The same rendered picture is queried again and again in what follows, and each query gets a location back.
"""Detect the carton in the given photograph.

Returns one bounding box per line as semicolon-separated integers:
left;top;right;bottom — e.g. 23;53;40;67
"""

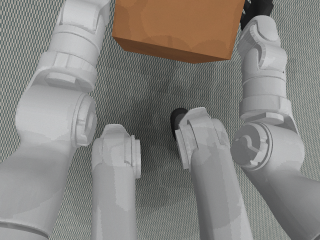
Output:
112;0;245;64

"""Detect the right robot forearm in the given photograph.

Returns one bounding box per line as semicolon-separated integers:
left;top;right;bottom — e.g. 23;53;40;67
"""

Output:
237;15;300;137

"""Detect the robot right hand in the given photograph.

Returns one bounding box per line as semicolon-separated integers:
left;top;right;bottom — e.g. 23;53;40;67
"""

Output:
240;0;274;31

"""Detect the robot right foot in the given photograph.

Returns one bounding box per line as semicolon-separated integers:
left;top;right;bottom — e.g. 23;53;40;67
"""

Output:
170;107;188;142

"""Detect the left robot forearm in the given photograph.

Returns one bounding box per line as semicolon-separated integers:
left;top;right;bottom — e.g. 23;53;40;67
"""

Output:
15;0;110;135

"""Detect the robot right upper arm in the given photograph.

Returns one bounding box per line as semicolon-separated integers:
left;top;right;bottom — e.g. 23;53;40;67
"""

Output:
230;121;320;240

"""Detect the robot left upper arm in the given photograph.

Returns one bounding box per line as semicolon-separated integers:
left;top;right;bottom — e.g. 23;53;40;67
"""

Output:
0;84;97;240

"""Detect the right robot thigh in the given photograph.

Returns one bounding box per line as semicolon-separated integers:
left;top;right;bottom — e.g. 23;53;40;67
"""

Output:
175;115;254;240

